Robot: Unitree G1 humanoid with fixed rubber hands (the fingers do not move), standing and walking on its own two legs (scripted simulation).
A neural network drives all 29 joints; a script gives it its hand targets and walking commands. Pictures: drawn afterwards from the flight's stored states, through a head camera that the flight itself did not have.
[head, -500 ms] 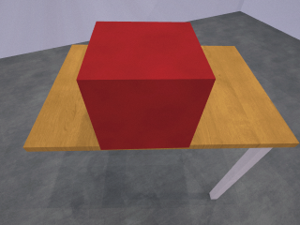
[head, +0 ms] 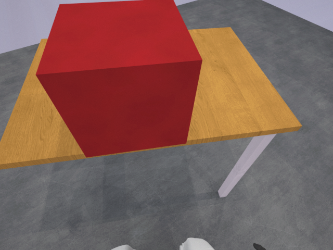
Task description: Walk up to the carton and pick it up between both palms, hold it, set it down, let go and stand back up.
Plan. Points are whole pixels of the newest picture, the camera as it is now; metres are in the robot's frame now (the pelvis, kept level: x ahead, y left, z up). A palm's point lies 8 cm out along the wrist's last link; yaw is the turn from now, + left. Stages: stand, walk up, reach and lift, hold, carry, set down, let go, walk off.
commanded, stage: walk up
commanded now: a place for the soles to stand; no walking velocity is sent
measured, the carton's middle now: (128, 79) +0.50 +0.11 +0.13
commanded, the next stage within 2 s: none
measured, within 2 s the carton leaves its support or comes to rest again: neither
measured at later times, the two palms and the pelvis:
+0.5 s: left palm out of the picture +0.02 +0.17 -0.13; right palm out of the picture +0.02 -0.32 -0.14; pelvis -0.03 -0.07 +0.00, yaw +7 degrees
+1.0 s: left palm out of the picture -0.02 +0.21 -0.13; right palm out of the picture +0.07 -0.27 -0.12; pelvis -0.02 -0.05 +0.01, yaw +13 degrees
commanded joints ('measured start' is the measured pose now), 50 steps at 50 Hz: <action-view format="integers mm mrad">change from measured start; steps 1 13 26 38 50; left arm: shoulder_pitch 91 -2 -12 16 24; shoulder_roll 88 119 8 77 84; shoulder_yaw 27 43 -7 -1 -13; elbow -56 -129 -147 -64 -50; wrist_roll -8 -15 -9 -15 -11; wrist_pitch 7 -53 -53 -57 -40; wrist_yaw -26 7 -37 -26 -26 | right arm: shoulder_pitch -15 144 264 215 234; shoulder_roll -186 -129 -122 -79 -105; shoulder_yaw -35 -12 -33 -4 -3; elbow -91 -37 -31 -55 -74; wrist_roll -14 3 10 14 22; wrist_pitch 2 31 -40 -38 -44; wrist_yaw -5 23 26 30 12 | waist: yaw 30 -5 -16 3 13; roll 202 -118 167 56 54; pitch -131 -81 -122 -68 -98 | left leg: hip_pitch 23 -269 103 -65 -129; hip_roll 337 -14 135 -18 -9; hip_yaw -321 -374 -647 -465 -566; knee -279 369 -216 -84 -56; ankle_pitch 88 -252 144 92 248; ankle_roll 139 -70 61 2 22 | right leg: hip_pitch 39 203 29 214 302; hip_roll -81 -285 -64 -159 -117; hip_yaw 20 259 -97 -56 -133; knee -92 -635 -366 -603 -476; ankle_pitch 63 419 222 158 355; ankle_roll -13 -165 -58 -118 -103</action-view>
